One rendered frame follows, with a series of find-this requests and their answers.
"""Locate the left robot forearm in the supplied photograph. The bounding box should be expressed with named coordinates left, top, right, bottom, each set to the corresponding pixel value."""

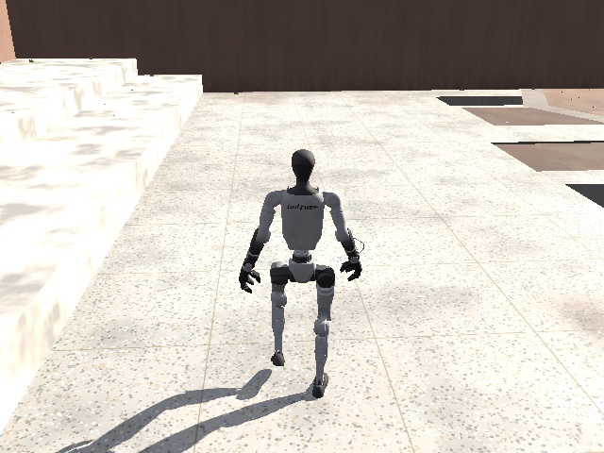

left=242, top=228, right=264, bottom=272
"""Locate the robot left hand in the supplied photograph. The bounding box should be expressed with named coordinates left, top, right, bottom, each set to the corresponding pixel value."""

left=239, top=268, right=260, bottom=293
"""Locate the right robot shin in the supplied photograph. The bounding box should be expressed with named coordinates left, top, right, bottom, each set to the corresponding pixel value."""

left=314, top=320, right=331, bottom=385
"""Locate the robot head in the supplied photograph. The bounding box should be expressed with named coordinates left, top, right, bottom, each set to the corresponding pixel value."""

left=287, top=149, right=319, bottom=195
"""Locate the robot right hand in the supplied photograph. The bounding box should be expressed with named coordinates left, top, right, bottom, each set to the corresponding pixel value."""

left=340, top=260, right=362, bottom=281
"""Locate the right robot forearm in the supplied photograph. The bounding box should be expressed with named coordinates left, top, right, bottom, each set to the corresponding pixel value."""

left=341, top=228, right=360, bottom=263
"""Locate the left robot upper arm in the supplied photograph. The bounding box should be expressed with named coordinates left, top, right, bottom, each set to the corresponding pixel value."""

left=255, top=190, right=283, bottom=243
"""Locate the right robot upper arm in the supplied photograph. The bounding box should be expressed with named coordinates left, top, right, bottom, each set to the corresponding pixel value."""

left=322, top=191, right=350, bottom=243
